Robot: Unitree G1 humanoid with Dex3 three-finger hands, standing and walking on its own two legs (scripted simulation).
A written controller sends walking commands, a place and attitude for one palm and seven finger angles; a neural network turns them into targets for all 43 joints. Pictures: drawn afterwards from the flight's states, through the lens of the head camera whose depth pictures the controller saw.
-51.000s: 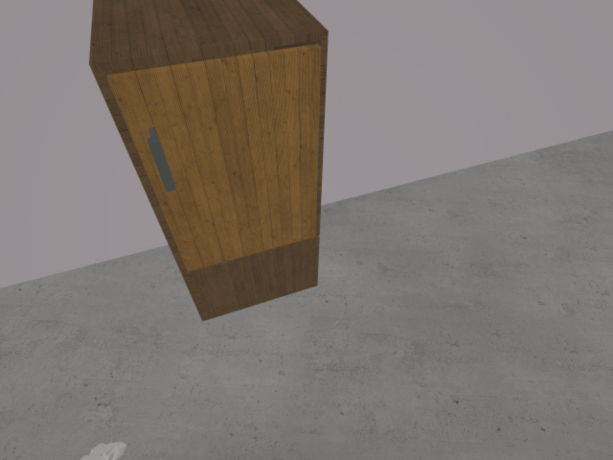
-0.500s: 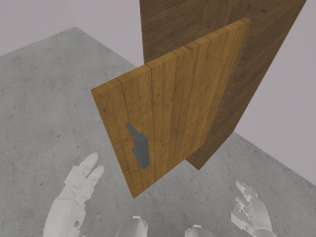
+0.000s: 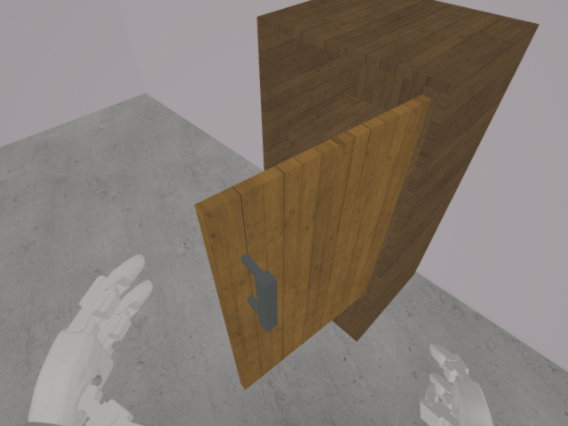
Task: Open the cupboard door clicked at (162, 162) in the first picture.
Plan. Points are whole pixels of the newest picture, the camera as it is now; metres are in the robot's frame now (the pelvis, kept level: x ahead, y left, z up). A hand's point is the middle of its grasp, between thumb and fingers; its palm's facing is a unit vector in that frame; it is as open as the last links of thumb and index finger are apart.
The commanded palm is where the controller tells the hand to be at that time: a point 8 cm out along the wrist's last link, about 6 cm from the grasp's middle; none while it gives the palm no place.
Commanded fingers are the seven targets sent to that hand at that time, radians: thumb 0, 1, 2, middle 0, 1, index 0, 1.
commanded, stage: draw the hand back to the body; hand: left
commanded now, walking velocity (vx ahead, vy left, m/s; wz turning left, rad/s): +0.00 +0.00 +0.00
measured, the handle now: (258, 293) +0.30 +0.07 +0.04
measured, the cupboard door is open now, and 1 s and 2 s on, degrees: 83 83 83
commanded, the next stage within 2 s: step back with the hand held close in 1.04 s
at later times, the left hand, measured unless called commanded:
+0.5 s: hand (58, 280) +0.22 +0.25 +0.18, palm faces +0.35 -0.84 -0.41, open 11.0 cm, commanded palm +0.17 +0.30 +0.21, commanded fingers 0.00 0.65 0.80 -0.19 -0.30 -0.19 -0.30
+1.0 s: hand (52, 263) +0.22 +0.25 +0.21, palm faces +0.41 -0.82 -0.40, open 7.5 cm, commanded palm +0.17 +0.29 +0.23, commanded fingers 0.00 0.90 0.90 -0.20 -0.30 -0.20 -0.30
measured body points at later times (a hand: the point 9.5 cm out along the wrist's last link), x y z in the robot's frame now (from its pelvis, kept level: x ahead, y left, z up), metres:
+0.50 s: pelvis +0.03 +0.01 +0.05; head +0.01 +0.00 +0.50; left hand +0.19 +0.29 +0.21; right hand +0.22 -0.20 -0.02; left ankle +0.02 +0.09 -0.68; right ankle +0.00 -0.12 -0.68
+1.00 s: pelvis +0.03 -0.01 +0.06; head +0.01 -0.03 +0.51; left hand +0.19 +0.29 +0.23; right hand +0.21 -0.24 -0.02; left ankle +0.02 +0.09 -0.68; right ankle +0.00 -0.12 -0.68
